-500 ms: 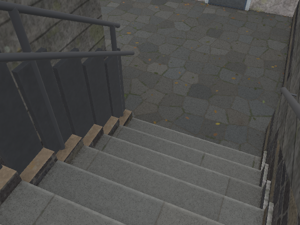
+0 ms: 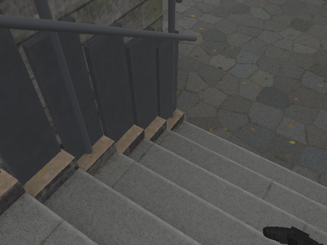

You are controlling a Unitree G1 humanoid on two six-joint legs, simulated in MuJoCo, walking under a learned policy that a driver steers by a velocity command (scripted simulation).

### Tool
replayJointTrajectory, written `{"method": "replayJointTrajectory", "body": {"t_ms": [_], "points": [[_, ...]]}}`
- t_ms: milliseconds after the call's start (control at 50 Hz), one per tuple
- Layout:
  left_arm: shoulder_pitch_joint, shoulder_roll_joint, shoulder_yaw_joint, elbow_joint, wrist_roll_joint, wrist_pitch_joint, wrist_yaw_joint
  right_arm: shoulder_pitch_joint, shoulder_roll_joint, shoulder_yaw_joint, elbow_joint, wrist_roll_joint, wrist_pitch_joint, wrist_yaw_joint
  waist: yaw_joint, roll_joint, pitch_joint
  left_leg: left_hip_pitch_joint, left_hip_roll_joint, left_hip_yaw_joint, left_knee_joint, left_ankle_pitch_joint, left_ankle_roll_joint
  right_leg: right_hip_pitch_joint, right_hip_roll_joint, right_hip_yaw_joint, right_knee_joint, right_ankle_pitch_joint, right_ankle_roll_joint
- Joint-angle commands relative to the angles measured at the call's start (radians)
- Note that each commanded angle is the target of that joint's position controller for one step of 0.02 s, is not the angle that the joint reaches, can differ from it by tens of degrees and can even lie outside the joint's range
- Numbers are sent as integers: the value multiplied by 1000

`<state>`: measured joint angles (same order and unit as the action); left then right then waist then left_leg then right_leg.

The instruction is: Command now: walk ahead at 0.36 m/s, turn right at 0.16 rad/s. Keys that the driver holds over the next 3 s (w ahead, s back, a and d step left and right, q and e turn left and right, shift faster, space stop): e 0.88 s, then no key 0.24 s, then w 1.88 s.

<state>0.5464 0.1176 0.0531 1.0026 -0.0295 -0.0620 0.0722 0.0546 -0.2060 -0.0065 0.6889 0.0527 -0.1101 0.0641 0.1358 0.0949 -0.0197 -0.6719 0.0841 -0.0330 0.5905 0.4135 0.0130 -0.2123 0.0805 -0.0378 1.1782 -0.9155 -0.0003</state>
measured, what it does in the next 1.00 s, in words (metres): goes down, turning right: left foot 0.18 m lower, then right foot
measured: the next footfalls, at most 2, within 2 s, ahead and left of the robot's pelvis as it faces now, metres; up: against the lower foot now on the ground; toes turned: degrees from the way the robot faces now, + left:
left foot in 0.06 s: +0.24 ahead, +0.10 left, -0.18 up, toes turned +3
right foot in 0.60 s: +0.13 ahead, -0.13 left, -0.18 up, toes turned -20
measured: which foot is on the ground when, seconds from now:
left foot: up 0.00-0.04, down 0.06-0.62, up 0.64-1.00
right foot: down 0.00-0.02, up 0.04-0.58, down 0.60-1.00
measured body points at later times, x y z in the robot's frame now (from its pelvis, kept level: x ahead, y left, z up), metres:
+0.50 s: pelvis +0.16 +0.01 -0.09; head +0.19 +0.02 +0.36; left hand +0.41 +0.22 -0.18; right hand +0.20 -0.29 -0.19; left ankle +0.20 +0.10 -0.79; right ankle +0.14 -0.15 -0.67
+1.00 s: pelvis +0.17 -0.02 -0.10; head +0.16 -0.05 +0.35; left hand +0.46 +0.09 -0.16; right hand +0.18 -0.33 -0.19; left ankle +0.23 +0.11 -0.74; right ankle +0.10 -0.12 -0.79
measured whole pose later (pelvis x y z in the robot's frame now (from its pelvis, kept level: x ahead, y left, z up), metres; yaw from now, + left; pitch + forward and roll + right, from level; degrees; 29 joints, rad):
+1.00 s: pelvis +0.17 -0.02 -0.10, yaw -32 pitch +1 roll +1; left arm 0.11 0.24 0.01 0.62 0.00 0.10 0.06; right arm 0.12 -0.26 -0.04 0.62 0.00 0.04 0.00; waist -0.03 0.05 -0.01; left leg -0.57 -0.01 -0.03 1.18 -0.28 -0.07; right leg -0.42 0.10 0.19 0.89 -0.48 -0.02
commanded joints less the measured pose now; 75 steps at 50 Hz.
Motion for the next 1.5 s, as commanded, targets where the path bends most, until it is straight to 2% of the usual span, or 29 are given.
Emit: {"method": "replayJointTrajectory", "body": {"t_ms": [20,60,80,100,160,240,320,480,520,580,600,620,640,680,720,780,920,1000,1040,1060,1080,1100,1140,1200,1300,1360,1420,1460,1500], "points": [[-43,144,21,-31,1,17,-16,266,-59,-43,1,-3,10,12,-211,-188,-14,616,-51,52,-116,160,32,-337,-109,184,37,535,-135],[-42,109,28,-16,-11,2,-32,606,-181,-70,157,-92,35,-5,-360,-3,-115,964,105,-33,-36,363,124,-449,107,165,724,114,-13],[223,92,9,-26,-44,9,-47,477,-152,-34,110,-110,34,8,-181,209,-238,1078,302,-218,146,623,203,-565,33,330,787,46,8],[196,122,7,-49,-38,12,-56,394,-110,-32,72,-82,35,16,-178,231,-268,998,337,-285,90,401,252,-597,-14,360,608,230,8],[-42,105,3,-142,-13,78,-24,180,-124,-53,35,-78,47,-18,-85,-60,-59,416,394,-385,-175,-178,290,-548,-75,191,510,524,28],[-167,142,14,-256,40,131,-4,156,-144,-47,21,-106,56,-67,-65,4,-91,316,330,-188,-109,33,289,-487,-116,201,243,601,74],[-255,181,20,-323,31,147,-6,134,-205,-46,-17,-84,91,-95,-94,-24,-161,405,357,-121,-73,-7,298,-535,-72,187,384,765,63],[-466,166,14,-459,18,169,-30,214,-186,-46,-37,-61,157,-125,-173,38,10,460,297,66,42,-324,191,-682,-73,87,186,713,84],[-463,196,20,-451,8,153,-42,178,-253,-66,-83,-81,159,-127,-173,78,-47,364,325,100,99,-314,176,-466,-72,-15,169,785,82],[-379,226,37,-420,-17,150,-46,64,-254,-76,-131,-40,148,-130,-117,144,-84,254,319,174,163,-309,92,-171,-69,-64,-71,700,26],[-248,245,53,-379,-7,139,-52,7,-241,-76,-128,-22,147,-134,-36,115,-107,181,286,219,317,-285,57,4,-44,-93,-191,703,-6],[-129,310,78,-326,-9,120,-57,48,-209,-75,-136,-18,163,-142,-1,-167,-54,49,149,319,668,-502,6,109,13,-30,-460,888,-88],[-163,460,104,-312,-4,93,-77,25,-115,-43,-228,-36,147,-143,-99,-570,-41,-325,6,162,968,-1169,-48,225,-193,529,-504,1657,-257],[-233,427,81,-359,33,69,-133,11,-169,-53,-190,-15,113,-151,-99,-219,-156,-445,-63,-101,1091,-1133,-66,240,-350,648,-535,1835,-388],[-385,387,67,-372,18,81,-123,-64,-201,-70,-215,-26,133,-170,-146,-123,-50,-439,-52,-157,975,-1015,-85,54,-376,745,-578,1368,-386],[-548,312,13,-435,38,110,-62,97,-185,-84,-119,-69,181,-149,-240,-110,-107,-175,-86,-91,1025,-731,-107,-179,-284,551,-495,1273,-290],[-442,253,-13,-452,26,138,-1,19,-124,-57,-143,-64,151,-90,-153,-227,-117,-66,-88,-39,816,-635,-93,-47,-200,451,-444,1289,-267],[-541,230,-9,-458,30,159,-8,154,-127,-49,-102,-36,128,-33,-225,-305,-122,361,-93,71,430,-678,-68,-178,-153,379,-452,1323,-216],[-460,189,-15,-445,9,158,-1,219,-70,-36,-74,-47,137,-33,-221,-195,-53,547,-132,96,14,-698,-29,-229,-77,370,-459,972,-180],[-351,163,-18,-441,15,154,-9,151,-116,-38,-82,-55,123,-33,-101,-9,-46,548,-23,-144,-44,-389,45,-213,-30,368,-373,753,-97],[-320,191,0,-405,21,144,-11,187,-126,-34,-78,-78,114,-28,-99,78,-66,606,111,-301,-13,18,155,-313,-5,410,-292,496,-41],[-397,223,16,-431,-19,135,-14,174,-142,-39,-58,-108,97,-14,-103,130,-21,431,191,-508,-151,-109,289,-277,11,364,-305,311,-10],[-373,190,4,-386,6,140,-21,45,-87,-29,-55,-69,79,-14,-44,16,12,266,89,-347,-192,-456,207,-36,-60,295,-464,542,14],[-419,181,-12,-367,8,153,-44,168,-142,-49,-44,-54,103,-52,-128,-138,51,364,-55,-117,-182,-950,60,-70,-13,259,-610,497,-45],[-418,188,-19,-370,-1,83,-41,278,-161,-69,-42,-24,102,-73,-173,21,76,522,73,-281,-264,-1011,172,-257,-17,147,-492,493,-78],[-335,201,-15,-348,31,64,-60,295,-156,-73,-45,-22,97,-71,-165,-8,16,495,-6,-166,-113,-836,144,-153,-22,131,-505,631,-76],[-215,233,-3,-307,16,55,-75,296,-102,-66,-68,-24,78,-79,-162,-222,27,317,-181,42,200,-857,43,-74,-73,323,-579,717,-159],[-79,313,19,-278,9,41,-91,169,-110,-63,-141,-18,60,-87,-83,-380,74,-58,-180,-5,490,-1192,27,87,-291,744,-727,815,-341],[-3,336,35,-236,2,12,-87,117,-130,-65,-149,0,41,-92,-55,-173,74,-345,-111,-144,607,-1090,31,224,-360,805,-663,822,-372]]}}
